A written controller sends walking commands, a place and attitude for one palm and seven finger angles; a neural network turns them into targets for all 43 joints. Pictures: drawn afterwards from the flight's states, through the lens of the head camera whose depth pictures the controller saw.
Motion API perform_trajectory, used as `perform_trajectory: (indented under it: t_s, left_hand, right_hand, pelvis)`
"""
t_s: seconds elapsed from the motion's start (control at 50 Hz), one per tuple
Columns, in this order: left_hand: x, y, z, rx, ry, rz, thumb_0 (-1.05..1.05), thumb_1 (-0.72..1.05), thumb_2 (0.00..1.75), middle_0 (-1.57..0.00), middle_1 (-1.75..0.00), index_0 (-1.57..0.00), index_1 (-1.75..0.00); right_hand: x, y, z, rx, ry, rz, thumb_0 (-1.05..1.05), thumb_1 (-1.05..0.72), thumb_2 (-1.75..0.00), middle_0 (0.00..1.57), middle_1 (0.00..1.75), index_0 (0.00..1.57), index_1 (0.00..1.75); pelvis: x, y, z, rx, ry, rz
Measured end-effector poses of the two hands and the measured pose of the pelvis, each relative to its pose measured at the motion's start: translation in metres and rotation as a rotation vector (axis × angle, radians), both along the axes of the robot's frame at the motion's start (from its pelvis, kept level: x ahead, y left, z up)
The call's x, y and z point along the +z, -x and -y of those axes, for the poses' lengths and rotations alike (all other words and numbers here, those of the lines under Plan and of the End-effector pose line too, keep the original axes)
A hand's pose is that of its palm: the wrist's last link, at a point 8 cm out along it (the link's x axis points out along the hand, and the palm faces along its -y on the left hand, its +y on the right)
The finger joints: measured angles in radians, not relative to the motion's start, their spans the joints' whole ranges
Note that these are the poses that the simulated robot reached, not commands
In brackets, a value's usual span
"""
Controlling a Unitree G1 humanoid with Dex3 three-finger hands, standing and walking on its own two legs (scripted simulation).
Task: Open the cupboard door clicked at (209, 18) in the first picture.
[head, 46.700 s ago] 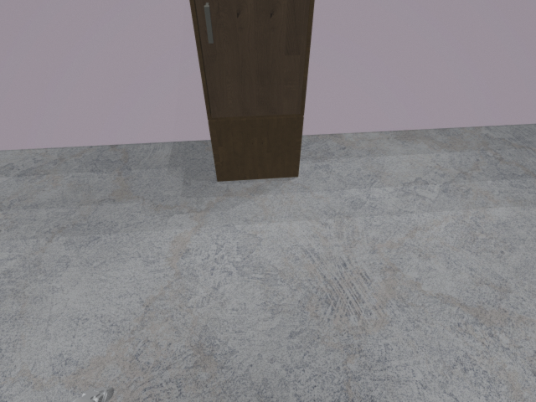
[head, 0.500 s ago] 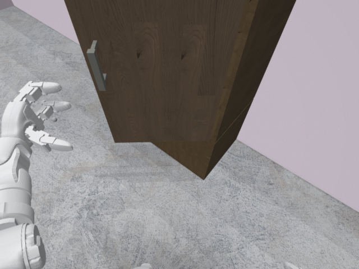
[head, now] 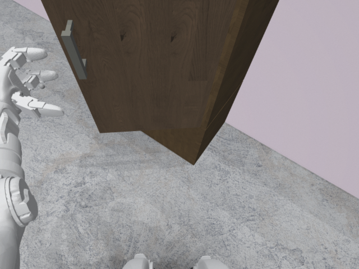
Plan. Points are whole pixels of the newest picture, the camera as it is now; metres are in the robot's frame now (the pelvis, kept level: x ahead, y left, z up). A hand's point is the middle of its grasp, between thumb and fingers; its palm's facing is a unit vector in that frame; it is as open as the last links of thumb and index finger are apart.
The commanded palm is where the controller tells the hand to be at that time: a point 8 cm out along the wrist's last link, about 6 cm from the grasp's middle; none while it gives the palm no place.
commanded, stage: move the hooked fingers beside the handle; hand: left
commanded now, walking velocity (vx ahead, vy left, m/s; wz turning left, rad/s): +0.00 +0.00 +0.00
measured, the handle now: (76, 51) +0.59 +0.23 +0.10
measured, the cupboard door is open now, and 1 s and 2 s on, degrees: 41 41 41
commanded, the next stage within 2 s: slide the fingers in behind the handle in 1.30 s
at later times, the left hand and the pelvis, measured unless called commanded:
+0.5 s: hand (49, 59) +0.55 +0.27 +0.12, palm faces +0.07 -1.00 +0.01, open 14.0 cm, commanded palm +0.53 +0.32 +0.11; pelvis +0.01 -0.01 -0.01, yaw -1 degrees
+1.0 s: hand (45, 64) +0.54 +0.28 +0.11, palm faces +0.07 -1.00 +0.00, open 14.0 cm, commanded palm +0.53 +0.32 +0.10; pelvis +0.02 +0.00 -0.01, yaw -1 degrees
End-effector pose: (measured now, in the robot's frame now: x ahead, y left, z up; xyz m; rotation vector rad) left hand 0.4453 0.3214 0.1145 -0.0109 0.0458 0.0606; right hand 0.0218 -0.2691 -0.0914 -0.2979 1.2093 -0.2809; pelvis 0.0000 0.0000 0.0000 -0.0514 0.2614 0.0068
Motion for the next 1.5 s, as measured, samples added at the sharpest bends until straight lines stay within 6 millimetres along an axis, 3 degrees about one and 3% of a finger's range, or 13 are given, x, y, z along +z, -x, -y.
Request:
perform_trajectory:
  t_s: [0.34, 0.58, 0.9, 1.1, 1.32, 1.5]
  left_hand:
    - [0.005, -0.056, -0.003, 0.01, -0.003, 0.006, -0.02, -0.5, 0.3, -0.3, -1.2, -0.3, -1.2]
    - [0.001, -0.082, -0.002, 0.012, -0.011, -0.024, -0.02, -0.5, 0.3, -0.3, -1.2, -0.3, -1.2]
    - [-0.007, -0.075, -0.016, 0.014, -0.003, -0.016, -0.02, -0.5, 0.3, -0.3, -1.2, -0.3, -1.2]
    - [-0.01, -0.074, -0.008, -0.002, 0.002, -0.026, -0.02, -0.5, 0.3, -0.3, -1.2, -0.3, -1.2]
    - [-0.014, -0.083, 0.001, 0.031, -0.008, -0.016, -0.02, -0.5, 0.3, -0.3, -1.2, -0.3, -1.21]
    - [-0.003, -0.084, -0.003, 0.027, -0.019, -0.007, -0.02, -0.5, 0.3, -0.3, -1.2, -0.3, -1.21]
  right_hand:
    - [0.005, 0.052, 0.01, -0.094, 0.04, -0.202, 0.01, -0.91, -0.89, 0.21, 0.3, 0.21, 0.3]
    - [0.006, 0.061, 0.0, -0.126, 0.025, -0.263, 0.01, -0.9, -0.89, 0.21, 0.3, 0.21, 0.3]
    - [0.006, 0.041, -0.008, -0.115, 0.007, -0.25, 0.01, -0.9, -0.89, 0.21, 0.3, 0.21, 0.3]
    - [0.002, 0.029, -0.007, -0.078, 0.018, -0.217, 0.01, -0.9, -0.89, 0.21, 0.3, 0.21, 0.3]
    - [-0.001, 0.052, -0.009, -0.099, 0.01, -0.251, 0.01, -0.91, -0.89, 0.21, 0.3, 0.21, 0.3]
    - [0.004, 0.072, -0.01, -0.143, 0.003, -0.293, 0.01, -0.9, -0.89, 0.21, 0.3, 0.21, 0.3]
  pelvis:
    - [-0.007, -0.007, 0.007, -0.014, 0.015, -0.089]
    - [-0.01, -0.013, 0.006, -0.021, 0.024, -0.132]
    - [-0.008, -0.024, 0.0, -0.018, 0.034, -0.125]
    - [-0.01, -0.018, -0.003, -0.002, 0.038, -0.12]
    - [-0.014, -0.011, 0.0, -0.009, 0.035, -0.136]
    - [-0.013, -0.014, 0.004, -0.016, 0.036, -0.135]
